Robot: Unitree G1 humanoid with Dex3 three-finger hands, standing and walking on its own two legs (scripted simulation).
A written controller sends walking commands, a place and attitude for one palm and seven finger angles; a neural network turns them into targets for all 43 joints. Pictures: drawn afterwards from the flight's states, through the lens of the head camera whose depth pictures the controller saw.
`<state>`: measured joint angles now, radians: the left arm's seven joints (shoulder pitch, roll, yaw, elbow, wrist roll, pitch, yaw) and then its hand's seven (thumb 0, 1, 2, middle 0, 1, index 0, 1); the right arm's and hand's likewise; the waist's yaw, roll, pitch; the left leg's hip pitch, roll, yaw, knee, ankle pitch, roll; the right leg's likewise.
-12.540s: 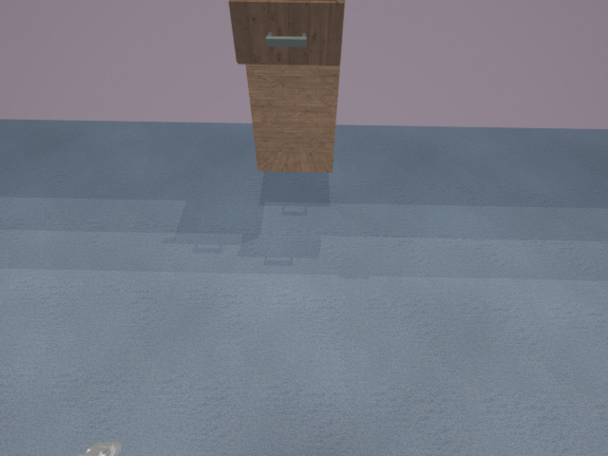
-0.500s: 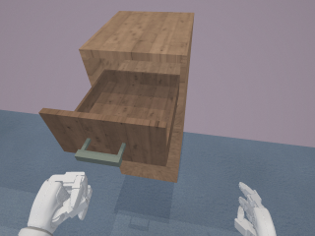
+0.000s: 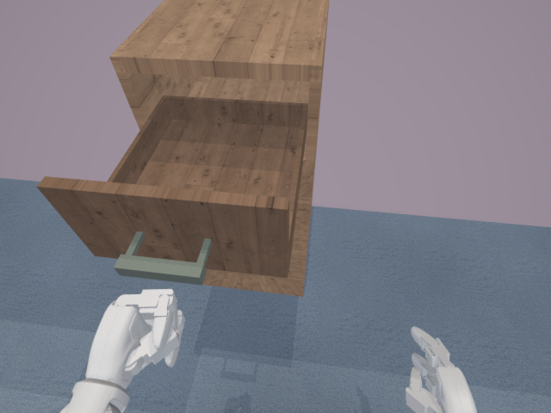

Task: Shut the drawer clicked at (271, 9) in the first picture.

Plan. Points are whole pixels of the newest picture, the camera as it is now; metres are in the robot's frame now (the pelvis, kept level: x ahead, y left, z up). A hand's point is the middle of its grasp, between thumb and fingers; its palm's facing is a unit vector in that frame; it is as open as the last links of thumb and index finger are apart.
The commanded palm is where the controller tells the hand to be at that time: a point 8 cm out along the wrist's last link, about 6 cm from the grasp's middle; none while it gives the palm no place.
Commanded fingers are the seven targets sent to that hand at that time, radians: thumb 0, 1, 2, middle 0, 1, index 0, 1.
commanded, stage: bring the fist close to the handle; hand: left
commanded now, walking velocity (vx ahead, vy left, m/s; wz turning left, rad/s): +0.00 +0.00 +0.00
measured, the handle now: (166, 255) +0.32 +0.18 +0.06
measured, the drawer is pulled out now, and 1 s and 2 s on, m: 0.30 0.30 0.18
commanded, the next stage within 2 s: push the drawer shut in 0.50 s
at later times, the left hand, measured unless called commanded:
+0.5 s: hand (185, 337) +0.21 +0.13 +0.06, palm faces -0.08 -0.99 -0.08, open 3.3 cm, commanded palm +0.19 +0.19 +0.07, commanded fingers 0.00 0.90 0.90 -1.40 -1.60 -1.40 -1.60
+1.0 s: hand (186, 312) +0.24 +0.13 +0.06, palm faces -0.11 -0.99 -0.07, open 2.9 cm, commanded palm +0.24 +0.19 +0.07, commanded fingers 0.00 0.90 0.90 -1.40 -1.60 -1.40 -1.60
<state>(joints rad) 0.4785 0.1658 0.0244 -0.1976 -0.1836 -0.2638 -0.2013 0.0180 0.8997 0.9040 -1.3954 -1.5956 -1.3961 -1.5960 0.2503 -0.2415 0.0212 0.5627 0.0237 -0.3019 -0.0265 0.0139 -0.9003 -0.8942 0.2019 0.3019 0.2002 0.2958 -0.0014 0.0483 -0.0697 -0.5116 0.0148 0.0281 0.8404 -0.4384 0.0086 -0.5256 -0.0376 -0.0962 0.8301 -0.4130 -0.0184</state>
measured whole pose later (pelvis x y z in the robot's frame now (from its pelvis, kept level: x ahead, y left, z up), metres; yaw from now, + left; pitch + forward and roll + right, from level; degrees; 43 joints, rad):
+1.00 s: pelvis +0.00 -0.01 -0.01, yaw +1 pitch +9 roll +0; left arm 0.28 0.20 0.05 -0.02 -0.21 -0.31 -0.22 -0.04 0.82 0.93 -1.40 -1.60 -1.40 -1.60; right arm 0.25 -0.27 0.02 0.55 0.04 -0.22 -0.03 0.01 -0.90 -0.89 0.20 0.30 0.20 0.30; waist -0.01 0.05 -0.08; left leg -0.59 0.02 0.01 0.89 -0.45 0.00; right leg -0.60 -0.03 -0.11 0.88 -0.43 -0.03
